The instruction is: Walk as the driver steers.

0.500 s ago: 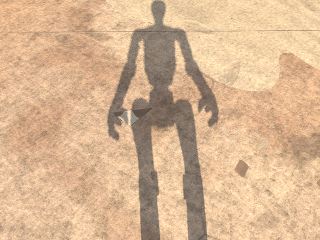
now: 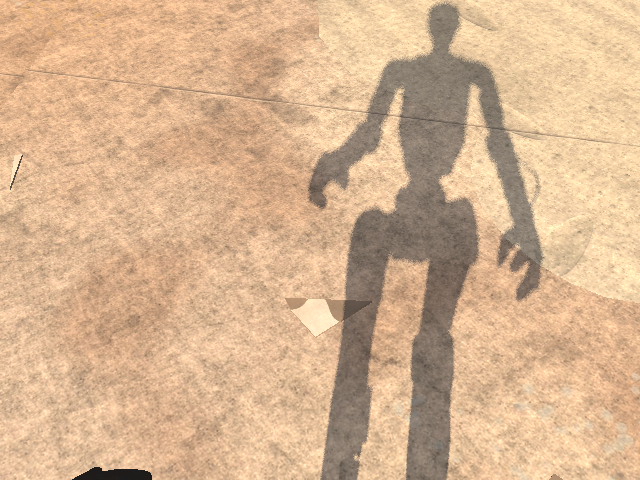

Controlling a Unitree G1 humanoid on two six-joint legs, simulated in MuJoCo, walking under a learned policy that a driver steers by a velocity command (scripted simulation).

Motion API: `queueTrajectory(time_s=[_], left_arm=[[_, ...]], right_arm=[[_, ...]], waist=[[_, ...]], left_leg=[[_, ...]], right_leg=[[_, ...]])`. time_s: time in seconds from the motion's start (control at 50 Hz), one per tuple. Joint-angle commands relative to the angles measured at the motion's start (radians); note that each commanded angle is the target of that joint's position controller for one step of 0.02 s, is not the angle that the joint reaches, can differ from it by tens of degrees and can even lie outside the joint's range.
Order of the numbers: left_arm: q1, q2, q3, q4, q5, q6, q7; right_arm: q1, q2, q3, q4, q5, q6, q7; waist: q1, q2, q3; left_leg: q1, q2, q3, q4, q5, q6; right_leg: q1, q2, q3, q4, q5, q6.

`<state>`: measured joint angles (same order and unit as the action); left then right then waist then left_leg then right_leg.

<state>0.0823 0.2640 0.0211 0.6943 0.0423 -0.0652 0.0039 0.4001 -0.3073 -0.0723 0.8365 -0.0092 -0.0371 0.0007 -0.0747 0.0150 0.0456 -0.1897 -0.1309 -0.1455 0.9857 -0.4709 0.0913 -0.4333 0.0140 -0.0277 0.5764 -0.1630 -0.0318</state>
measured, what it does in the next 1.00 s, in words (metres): walks ahead: left foot, then right foot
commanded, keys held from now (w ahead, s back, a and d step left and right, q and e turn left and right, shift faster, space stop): w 0.94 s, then w+e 0.06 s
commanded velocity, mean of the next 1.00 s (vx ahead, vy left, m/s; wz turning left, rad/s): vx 0.50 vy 0.00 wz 0.11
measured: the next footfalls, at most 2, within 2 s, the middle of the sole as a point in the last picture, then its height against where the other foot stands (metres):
left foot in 0.42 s outside the picture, level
right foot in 0.98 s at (330, 381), level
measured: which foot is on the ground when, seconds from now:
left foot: up 0.00-0.40, down 0.42-1.00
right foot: down 0.00-0.44, up 0.46-0.96, down 0.98-1.00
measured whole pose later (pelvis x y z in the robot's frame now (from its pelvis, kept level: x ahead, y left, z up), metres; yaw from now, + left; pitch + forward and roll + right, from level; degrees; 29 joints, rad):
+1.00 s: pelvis +0.51 +0.04 +0.00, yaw +4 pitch +1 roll +1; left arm 0.04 0.23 0.02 0.79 0.04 -0.06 -0.02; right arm 0.45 -0.23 -0.03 1.01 -0.01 -0.07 0.00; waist -0.05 0.00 0.05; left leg 0.06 -0.03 0.07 0.50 -0.44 0.04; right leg -0.45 0.00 -0.09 0.55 -0.11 -0.10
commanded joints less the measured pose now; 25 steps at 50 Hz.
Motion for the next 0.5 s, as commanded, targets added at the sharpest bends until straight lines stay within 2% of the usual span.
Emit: queueTrajectory(time_s=[0.02, 0.06, 0.1, 0.14, 0.2, 0.26, 0.32, 0.38, 0.4, 0.42, 0.44, 0.46, 0.48, 0.5], left_arm=[[0.152, 0.093, 0.039, -0.003, -0.006, 0.001, 0.0], [0.172, 0.084, 0.033, 0.03, -0.011, -0.014, -0.002], [0.212, 0.092, 0.036, 0.059, -0.021, -0.037, -0.013], [0.232, 0.104, 0.04, 0.079, -0.026, -0.048, -0.018], [0.261, 0.106, 0.042, 0.106, -0.028, -0.045, -0.02], [0.292, 0.113, 0.043, 0.133, -0.033, -0.039, -0.024], [0.35, 0.138, 0.049, 0.165, -0.031, -0.032, -0.023], [0.362, 0.159, 0.054, 0.188, -0.029, -0.017, -0.018], [0.355, 0.162, 0.053, 0.193, -0.032, -0.011, -0.016], [0.364, 0.142, 0.046, 0.198, -0.035, -0.007, -0.015], [0.343, 0.104, 0.031, 0.163, -0.036, -0.01, -0.014], [0.423, 0.009, 0.011, 0.124, -0.051, -0.01, -0.02], [0.36, 0.122, 0.041, 0.14, -0.022, 0.001, -0.008], [0.305, 0.114, 0.043, 0.125, -0.027, -0.002, -0.014]], right_arm=[[-0.009, -0.073, -0.005, -0.076, -0.016, -0.007, 0.013], [-0.015, -0.05, 0.001, -0.076, -0.029, 0.008, 0.029], [-0.025, -0.04, 0.005, -0.078, -0.03, 0.017, 0.036], [-0.084, -0.036, 0.009, -0.096, -0.032, 0.018, 0.042], [-0.208, -0.024, 0.022, -0.134, -0.033, 0.013, 0.05], [-0.322, 0.007, 0.045, -0.164, -0.03, 0.005, 0.06], [-0.388, -0.001, 0.051, -0.182, -0.026, -0.001, 0.056], [-0.368, -0.022, 0.044, -0.18, -0.03, -0.008, 0.043], [-0.293, -0.027, 0.039, -0.154, -0.036, -0.015, 0.037], [-0.152, -0.052, 0.025, -0.1, -0.047, -0.026, 0.027], [0.03, -0.12, 0.004, -0.065, -0.066, -0.033, 0.014], [0.076, -0.229, -0.024, -0.055, -0.059, -0.025, 0.003], [0.044, -0.186, -0.02, -0.056, -0.016, -0.017, 0.003], [-0.033, -0.13, -0.004, -0.059, -0.01, -0.019, 0.004]], waist=[[0.08, -0.039, -0.068], [0.063, -0.115, -0.04], [0.057, -0.125, -0.05], [0.059, -0.118, -0.036], [0.077, -0.104, -0.004], [0.101, -0.108, 0.005], [0.123, -0.115, 0.009], [0.102, -0.116, 0.003], [0.063, -0.1, -0.032], [0.009, -0.056, -0.114], [-0.067, 0.038, -0.239], [-0.026, 0.29, -0.323], [-0.032, 0.137, -0.258], [0.006, 0.09, -0.14]], left_leg=[[-0.393, 0.117, 0.024, 0.213, 0.122, -0.014], [-0.344, 0.14, 0.036, 0.16, 0.142, -0.028], [-0.344, 0.13, 0.037, 0.135, 0.159, -0.034], [-0.402, 0.137, 0.037, 0.09, 0.206, -0.044], [-0.459, 0.161, 0.07, -0.053, 0.304, -0.065], [-0.385, 0.182, 0.156, -0.245, 0.394, -0.073], [-0.323, 0.173, 0.199, -0.354, 0.376, -0.056], [-0.25, 0.145, 0.219, -0.429, 0.291, -0.016], [-0.144, 0.117, 0.232, -0.488, 0.295, 0.001], [0.047, 0.102, 0.226, -0.532, 0.304, 0.026], [0.288, 0.29, 0.021, -0.558, 0.202, 0.077], [0.501, 0.553, -0.443, -0.676, 0.144, 0.192], [0.432, 0.53, -0.469, -0.701, 0.17, 0.19], [0.328, 0.482, -0.32, -0.704, 0.242, 0.171]], right_leg=[[0.371, -0.33, 0.47, -0.34, -0.185, -0.14], [0.288, -0.261, 0.308, -0.37, -0.01, -0.121], [0.288, -0.252, 0.244, -0.381, 0.138, -0.136], [0.304, -0.255, 0.196, -0.411, 0.169, -0.153], [0.32, -0.235, 0.124, -0.448, 0.173, -0.155], [0.304, -0.204, 0.05, -0.446, 0.227, -0.14], [0.346, -0.229, 0.047, -0.414, 0.284, -0.131], [0.413, -0.262, 0.052, -0.328, 0.419, -0.119], [0.417, -0.245, 0.026, -0.225, 0.537, -0.105], [0.372, -0.199, -0.017, -0.045, 0.571, -0.085], [0.206, -0.154, -0.055, 0.225, 0.321, -0.059], [-0.138, 0.022, -0.09, 0.552, -0.315, -0.019], [-0.23, -0.012, 0.044, 0.645, -0.347, -0.034], [-0.253, -0.055, 0.063, 0.641, -0.265, -0.044]])
Keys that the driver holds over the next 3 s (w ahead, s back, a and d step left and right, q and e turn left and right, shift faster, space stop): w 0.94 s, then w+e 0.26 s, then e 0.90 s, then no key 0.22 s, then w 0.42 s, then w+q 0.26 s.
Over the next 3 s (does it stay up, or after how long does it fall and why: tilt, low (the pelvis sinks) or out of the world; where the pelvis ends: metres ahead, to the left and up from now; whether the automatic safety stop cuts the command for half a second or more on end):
stays up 0.89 -0.11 0.02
